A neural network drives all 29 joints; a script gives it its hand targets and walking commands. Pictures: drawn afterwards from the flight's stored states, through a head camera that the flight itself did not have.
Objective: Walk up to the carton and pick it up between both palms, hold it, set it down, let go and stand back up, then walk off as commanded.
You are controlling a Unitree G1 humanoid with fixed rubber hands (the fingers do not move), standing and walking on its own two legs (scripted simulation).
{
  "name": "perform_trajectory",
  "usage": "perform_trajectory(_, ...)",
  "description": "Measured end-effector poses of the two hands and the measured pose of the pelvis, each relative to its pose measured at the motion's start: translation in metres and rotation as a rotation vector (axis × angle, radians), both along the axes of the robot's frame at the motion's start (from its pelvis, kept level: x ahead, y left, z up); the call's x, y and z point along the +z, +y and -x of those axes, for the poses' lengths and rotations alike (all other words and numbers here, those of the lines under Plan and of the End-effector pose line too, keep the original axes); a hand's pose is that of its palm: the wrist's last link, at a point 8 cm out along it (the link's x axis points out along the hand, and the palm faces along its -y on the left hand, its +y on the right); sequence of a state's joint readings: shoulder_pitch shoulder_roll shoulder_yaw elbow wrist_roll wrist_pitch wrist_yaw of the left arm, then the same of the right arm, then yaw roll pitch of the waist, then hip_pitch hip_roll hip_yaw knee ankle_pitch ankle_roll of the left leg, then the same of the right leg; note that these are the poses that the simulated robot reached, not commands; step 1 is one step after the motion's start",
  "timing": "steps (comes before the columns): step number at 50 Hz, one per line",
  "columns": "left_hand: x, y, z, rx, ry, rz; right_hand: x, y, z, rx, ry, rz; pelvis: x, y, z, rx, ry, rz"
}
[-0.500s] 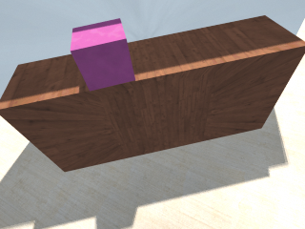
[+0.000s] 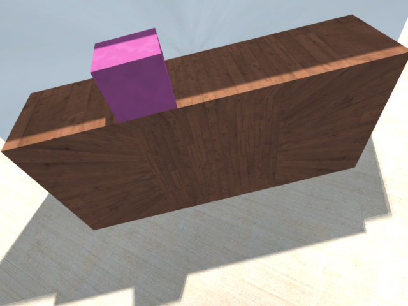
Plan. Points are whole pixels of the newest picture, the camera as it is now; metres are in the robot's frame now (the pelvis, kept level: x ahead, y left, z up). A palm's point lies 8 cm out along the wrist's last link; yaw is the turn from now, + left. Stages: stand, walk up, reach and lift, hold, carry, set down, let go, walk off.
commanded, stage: walk off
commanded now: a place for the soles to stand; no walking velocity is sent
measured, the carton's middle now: (136, 75) +0.88 +0.18 +0.03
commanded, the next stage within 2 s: stand in 0.34 s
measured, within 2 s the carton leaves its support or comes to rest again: neither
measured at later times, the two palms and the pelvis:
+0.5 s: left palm out of the picture +0.06 +0.43 -0.09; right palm out of the picture +0.05 -0.19 -0.10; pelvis -0.01 +0.12 +0.01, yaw +2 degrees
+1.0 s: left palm out of the picture -0.01 +0.46 -0.09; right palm out of the picture +0.04 -0.17 -0.06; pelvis -0.04 +0.14 +0.02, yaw +1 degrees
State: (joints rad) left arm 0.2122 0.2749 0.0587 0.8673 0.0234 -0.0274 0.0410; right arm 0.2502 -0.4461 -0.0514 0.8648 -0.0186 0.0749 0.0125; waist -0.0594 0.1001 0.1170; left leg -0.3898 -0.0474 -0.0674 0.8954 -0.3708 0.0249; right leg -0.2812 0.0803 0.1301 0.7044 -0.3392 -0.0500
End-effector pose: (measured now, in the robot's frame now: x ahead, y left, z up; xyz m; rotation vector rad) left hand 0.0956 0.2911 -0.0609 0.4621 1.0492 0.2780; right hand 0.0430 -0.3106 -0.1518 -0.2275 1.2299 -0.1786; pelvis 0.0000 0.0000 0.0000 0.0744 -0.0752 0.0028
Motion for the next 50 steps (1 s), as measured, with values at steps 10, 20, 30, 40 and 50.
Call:
perform_trajectory(10, 0.013, 0.040, 0.020, 0.035, 0.056, -0.031, 0.016, 0.022, -0.007, 0.038, 0.037, 0.006, 0.013, 0.023, -0.001, 0.011, 0.038, 0.030)
perform_trajectory(20, -0.012, 0.112, 0.032, 0.038, 0.050, 0.007, 0.031, 0.080, -0.012, 0.057, 0.003, 0.067, 0.004, 0.085, 0.007, 0.017, 0.030, 0.107)
perform_trajectory(30, -0.033, 0.150, 0.048, 0.039, 0.102, 0.167, 0.081, 0.140, -0.013, 0.059, -0.073, 0.148, 0.023, 0.138, 0.015, 0.014, 0.028, 0.159)
perform_trajectory(40, -0.038, 0.177, 0.072, 0.046, 0.149, 0.165, 0.095, 0.154, -0.006, 0.058, -0.079, 0.197, 0.026, 0.154, 0.023, 0.014, 0.030, 0.174)
perform_trajectory(50, -0.030, 0.168, 0.101, 0.055, 0.182, 0.132, 0.087, 0.143, -0.001, 0.053, -0.105, 0.168, 0.025, 0.138, 0.035, 0.004, 0.021, 0.149)
